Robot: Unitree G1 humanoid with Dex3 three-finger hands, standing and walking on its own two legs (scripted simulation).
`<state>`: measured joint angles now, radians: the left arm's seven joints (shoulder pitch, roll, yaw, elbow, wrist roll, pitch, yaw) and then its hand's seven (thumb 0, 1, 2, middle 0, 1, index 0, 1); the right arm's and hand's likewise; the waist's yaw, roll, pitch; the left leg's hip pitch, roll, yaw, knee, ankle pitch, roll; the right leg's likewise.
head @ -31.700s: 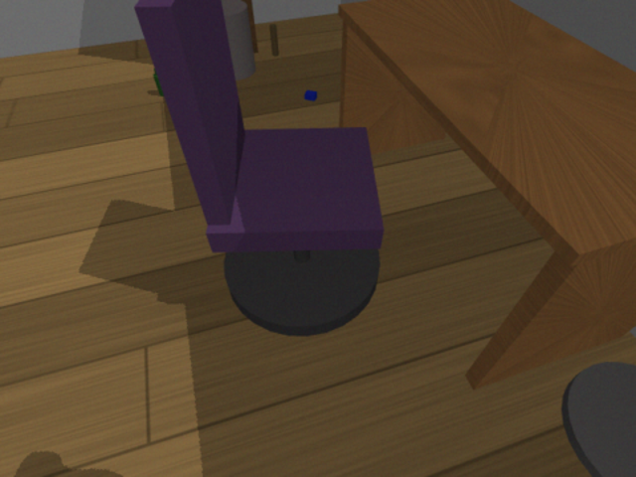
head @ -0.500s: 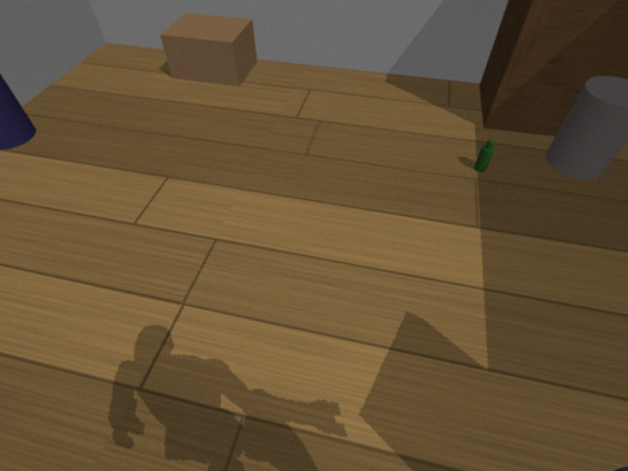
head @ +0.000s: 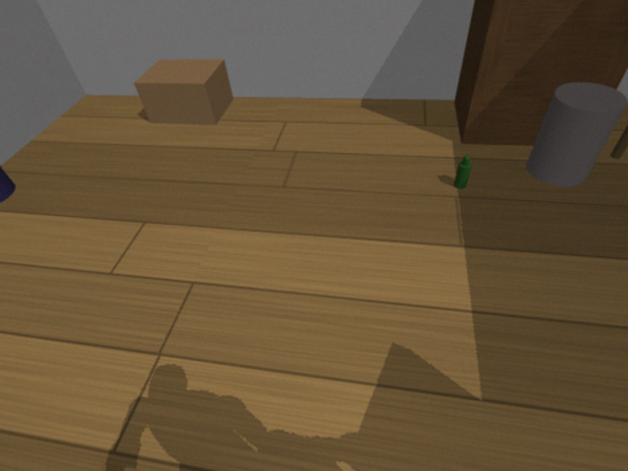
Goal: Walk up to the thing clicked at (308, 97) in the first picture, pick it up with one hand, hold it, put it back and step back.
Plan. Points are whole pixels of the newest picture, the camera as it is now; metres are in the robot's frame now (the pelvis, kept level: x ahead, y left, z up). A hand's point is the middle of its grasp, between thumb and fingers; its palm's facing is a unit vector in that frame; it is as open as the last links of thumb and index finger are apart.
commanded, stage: walk up
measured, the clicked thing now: out of the picture +1.07 -1.40 -0.75
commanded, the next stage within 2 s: none
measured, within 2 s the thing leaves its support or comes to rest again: neither
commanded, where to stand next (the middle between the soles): +0.95 +0.00 m, yaw -3 degrees
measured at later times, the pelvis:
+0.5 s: pelvis +0.22 +0.02 +0.01, yaw -2 degrees
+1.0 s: pelvis +0.45 +0.00 +0.00, yaw -2 degrees
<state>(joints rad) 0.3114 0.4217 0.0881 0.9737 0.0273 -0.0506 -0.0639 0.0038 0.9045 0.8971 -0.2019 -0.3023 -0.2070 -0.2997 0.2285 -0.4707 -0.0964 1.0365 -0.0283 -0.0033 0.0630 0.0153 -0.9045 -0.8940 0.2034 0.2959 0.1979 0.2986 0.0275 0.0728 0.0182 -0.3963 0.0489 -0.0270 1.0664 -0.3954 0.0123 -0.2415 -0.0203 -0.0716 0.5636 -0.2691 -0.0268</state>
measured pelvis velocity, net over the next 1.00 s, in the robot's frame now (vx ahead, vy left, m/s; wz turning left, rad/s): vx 0.45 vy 0.00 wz -0.03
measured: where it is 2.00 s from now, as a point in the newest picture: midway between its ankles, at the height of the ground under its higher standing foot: (337, 310)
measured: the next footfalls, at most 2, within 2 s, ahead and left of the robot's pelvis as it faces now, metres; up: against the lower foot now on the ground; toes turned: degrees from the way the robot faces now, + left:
left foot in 0.28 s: +0.27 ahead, +0.15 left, +0.00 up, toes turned +6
right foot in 0.66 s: +0.46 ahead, -0.14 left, +0.00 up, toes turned -7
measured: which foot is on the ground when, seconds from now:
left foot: up 0.00-0.26, down 0.28-0.68, up 0.70-1.00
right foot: down 0.00-0.32, up 0.34-0.64, down 0.66-1.00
